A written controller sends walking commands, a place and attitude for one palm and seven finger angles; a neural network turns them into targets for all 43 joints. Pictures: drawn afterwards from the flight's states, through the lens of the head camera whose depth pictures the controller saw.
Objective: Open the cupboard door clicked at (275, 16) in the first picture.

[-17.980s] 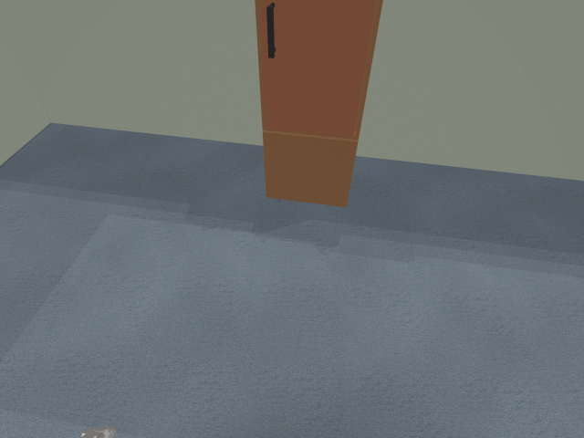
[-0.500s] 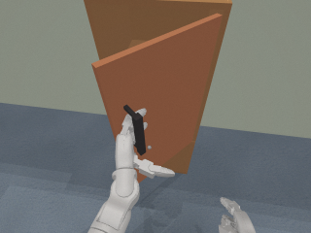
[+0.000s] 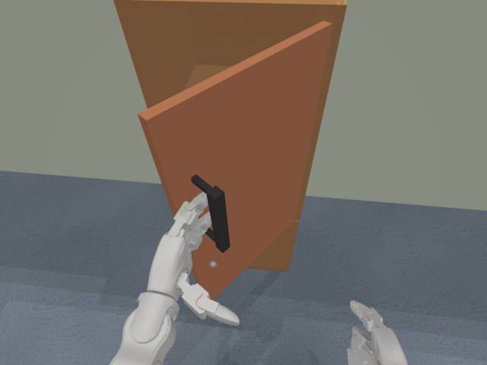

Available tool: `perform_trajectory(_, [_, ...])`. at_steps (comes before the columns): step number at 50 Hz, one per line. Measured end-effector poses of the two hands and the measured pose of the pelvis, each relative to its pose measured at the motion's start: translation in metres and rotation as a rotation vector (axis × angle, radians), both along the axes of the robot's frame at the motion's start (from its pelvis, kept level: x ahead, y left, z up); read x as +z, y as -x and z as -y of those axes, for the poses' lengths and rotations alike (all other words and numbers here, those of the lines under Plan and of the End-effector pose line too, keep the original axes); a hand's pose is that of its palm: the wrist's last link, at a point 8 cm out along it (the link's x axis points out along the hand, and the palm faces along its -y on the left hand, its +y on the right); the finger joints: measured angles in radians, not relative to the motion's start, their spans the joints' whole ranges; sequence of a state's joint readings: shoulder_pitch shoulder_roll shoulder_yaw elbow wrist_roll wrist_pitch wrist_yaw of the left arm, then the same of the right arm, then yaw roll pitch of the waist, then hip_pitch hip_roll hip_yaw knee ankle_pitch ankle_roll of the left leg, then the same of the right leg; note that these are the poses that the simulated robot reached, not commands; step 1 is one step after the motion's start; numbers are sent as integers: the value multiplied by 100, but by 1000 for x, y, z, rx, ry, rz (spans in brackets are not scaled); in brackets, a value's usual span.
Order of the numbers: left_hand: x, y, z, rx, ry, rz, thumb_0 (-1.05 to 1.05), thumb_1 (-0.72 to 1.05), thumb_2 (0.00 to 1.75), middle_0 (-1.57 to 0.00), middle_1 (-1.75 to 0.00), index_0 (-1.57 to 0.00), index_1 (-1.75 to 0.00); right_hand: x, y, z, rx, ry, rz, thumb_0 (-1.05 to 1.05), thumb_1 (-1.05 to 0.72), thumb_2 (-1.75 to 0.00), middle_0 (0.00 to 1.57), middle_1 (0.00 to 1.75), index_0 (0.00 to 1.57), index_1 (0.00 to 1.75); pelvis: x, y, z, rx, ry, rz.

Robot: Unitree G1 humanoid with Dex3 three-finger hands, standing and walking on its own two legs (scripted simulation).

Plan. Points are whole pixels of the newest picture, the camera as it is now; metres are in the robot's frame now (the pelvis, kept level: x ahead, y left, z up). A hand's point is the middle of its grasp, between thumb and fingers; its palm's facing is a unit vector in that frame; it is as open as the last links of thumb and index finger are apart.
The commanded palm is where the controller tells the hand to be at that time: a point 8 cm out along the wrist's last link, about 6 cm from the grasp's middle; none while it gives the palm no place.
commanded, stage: slide the hand sideways off the handle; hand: left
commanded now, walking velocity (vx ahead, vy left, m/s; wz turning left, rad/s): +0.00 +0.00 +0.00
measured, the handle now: (211, 216) +0.33 +0.07 +0.08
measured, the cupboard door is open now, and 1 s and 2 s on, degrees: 53 52 52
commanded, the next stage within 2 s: draw the hand back to the body in 0.62 s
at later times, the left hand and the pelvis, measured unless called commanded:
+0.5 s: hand (178, 291) +0.21 +0.11 +0.07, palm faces -0.09 -0.99 -0.04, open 16.1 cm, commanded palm +0.18 +0.17 +0.08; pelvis +0.02 -0.01 -0.01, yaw +1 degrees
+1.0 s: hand (140, 294) +0.20 +0.15 +0.10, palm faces -0.07 -1.00 -0.07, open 16.3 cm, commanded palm +0.17 +0.21 +0.11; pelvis +0.01 +0.01 -0.01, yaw +1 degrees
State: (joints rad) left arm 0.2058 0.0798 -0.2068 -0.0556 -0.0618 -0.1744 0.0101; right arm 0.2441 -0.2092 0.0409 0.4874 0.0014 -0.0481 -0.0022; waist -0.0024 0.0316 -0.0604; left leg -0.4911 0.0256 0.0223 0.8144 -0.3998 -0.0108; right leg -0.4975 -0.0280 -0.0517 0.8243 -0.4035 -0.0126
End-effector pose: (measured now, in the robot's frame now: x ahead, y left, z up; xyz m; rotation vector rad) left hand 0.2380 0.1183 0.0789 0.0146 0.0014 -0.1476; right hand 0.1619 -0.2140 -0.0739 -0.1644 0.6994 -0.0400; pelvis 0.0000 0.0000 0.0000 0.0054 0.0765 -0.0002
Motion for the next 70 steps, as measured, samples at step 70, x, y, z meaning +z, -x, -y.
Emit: perform_trajectory(70, [65,72,-135,358,-278,10,-1,-28,40,-16,-30,-16,-30,32,-30,-19,3,53,143,1,-91,-90,20,30,20,30,17,-15,-15,16,29,76])
